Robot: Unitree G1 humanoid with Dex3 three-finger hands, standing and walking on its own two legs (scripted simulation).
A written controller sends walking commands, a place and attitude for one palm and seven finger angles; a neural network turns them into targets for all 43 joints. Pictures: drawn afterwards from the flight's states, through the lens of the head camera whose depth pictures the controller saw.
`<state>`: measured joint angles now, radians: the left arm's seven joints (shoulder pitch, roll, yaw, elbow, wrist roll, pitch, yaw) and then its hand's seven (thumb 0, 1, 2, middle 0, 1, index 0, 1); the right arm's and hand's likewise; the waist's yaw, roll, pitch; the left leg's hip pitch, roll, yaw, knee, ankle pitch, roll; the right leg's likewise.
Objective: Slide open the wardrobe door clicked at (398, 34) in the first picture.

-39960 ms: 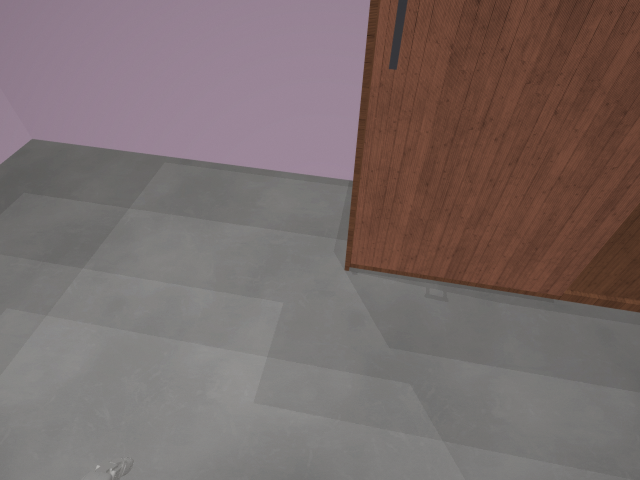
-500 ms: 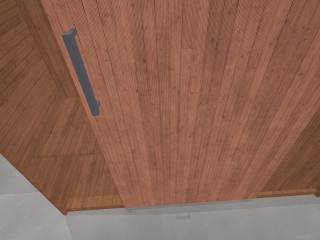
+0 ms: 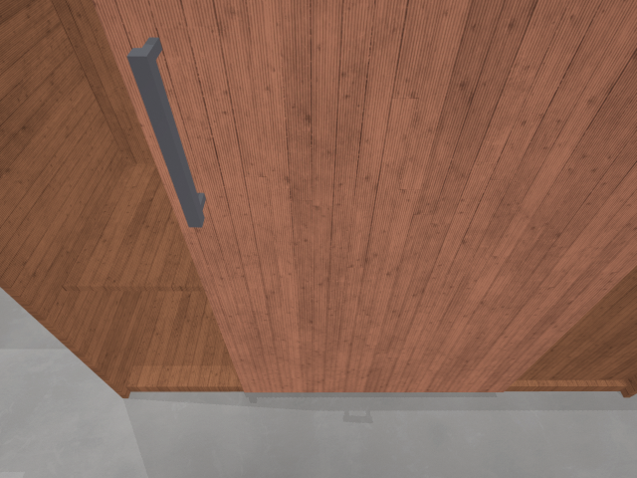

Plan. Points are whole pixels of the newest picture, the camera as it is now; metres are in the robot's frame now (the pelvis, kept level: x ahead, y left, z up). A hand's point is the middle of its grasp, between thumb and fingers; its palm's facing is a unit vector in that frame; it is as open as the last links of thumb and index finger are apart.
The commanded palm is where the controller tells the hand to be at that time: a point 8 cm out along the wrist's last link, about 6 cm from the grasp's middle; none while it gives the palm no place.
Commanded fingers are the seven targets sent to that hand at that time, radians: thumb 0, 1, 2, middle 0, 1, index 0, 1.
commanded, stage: come to a stop and stand still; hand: left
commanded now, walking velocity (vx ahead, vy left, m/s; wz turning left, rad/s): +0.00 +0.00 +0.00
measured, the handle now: (177, 145) +0.44 +0.20 +0.20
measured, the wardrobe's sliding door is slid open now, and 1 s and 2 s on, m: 0.37 0.37 0.37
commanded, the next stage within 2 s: look again from close up in 0.38 s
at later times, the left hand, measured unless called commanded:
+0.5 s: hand out of the picture +0.03 +0.20 -0.17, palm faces +0.02 -0.97 -0.22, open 7.3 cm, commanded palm none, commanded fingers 0.00 0.90 0.90 -0.20 -0.30 -0.20 -0.30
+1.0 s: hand out of the picture +0.03 +0.18 -0.17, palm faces +0.04 -0.98 -0.20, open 7.3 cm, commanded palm none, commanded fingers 0.00 0.90 0.90 -0.20 -0.30 -0.20 -0.30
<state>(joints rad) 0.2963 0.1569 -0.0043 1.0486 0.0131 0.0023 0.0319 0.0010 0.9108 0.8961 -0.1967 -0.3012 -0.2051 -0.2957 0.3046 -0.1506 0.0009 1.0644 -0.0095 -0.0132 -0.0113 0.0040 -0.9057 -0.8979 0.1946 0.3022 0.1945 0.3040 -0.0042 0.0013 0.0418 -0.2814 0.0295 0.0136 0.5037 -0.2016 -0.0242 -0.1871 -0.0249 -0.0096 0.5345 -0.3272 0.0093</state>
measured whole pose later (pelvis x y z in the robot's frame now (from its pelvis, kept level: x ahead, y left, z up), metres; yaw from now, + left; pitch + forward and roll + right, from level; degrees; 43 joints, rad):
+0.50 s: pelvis +0.02 +0.01 +0.01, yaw +1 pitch -1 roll +1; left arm 0.26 0.19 0.00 1.09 0.02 -0.01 0.03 0.00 0.91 0.90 -0.20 -0.30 -0.20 -0.30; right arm 0.21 -0.18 0.00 1.11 -0.01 -0.02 -0.02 0.00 -0.91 -0.90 0.20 0.30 0.20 0.30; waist 0.01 -0.01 0.04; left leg -0.22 0.01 0.02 0.44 -0.20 -0.01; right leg -0.11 -0.05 -0.01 0.45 -0.32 0.03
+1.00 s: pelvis +0.03 +0.01 +0.01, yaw +1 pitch -1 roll +1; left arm 0.27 0.16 0.00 1.12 0.02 -0.01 0.03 0.00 0.91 0.90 -0.20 -0.30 -0.20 -0.30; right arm 0.24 -0.16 0.00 1.15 -0.01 -0.02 -0.02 0.00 -0.91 -0.90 0.20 0.30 0.20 0.30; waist 0.01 -0.01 0.04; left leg -0.20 0.01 0.00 0.42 -0.20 -0.01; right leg -0.09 -0.05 -0.03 0.42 -0.31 0.02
